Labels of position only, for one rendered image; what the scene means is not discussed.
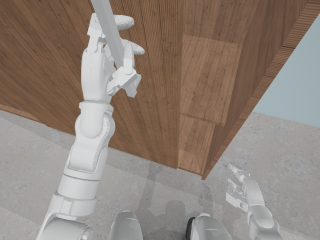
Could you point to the robot left upper arm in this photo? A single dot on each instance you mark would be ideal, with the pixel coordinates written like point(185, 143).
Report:
point(64, 229)

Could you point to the robot right foot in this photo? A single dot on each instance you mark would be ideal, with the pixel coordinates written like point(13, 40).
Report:
point(189, 228)

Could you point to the left robot hand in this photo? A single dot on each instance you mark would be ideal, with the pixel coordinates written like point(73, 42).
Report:
point(97, 65)

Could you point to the right robot hand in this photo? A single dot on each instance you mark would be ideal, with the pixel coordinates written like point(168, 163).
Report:
point(247, 193)

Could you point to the left robot forearm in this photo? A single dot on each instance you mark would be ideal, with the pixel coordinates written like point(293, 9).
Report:
point(76, 195)

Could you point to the right robot thigh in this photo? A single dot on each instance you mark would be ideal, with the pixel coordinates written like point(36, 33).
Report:
point(208, 228)

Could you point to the handle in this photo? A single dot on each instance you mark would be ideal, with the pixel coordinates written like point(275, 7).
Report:
point(108, 25)

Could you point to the wardrobe door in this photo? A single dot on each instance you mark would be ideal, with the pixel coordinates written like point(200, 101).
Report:
point(41, 48)
point(4, 100)

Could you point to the right robot forearm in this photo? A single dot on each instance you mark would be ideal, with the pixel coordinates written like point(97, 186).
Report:
point(261, 224)

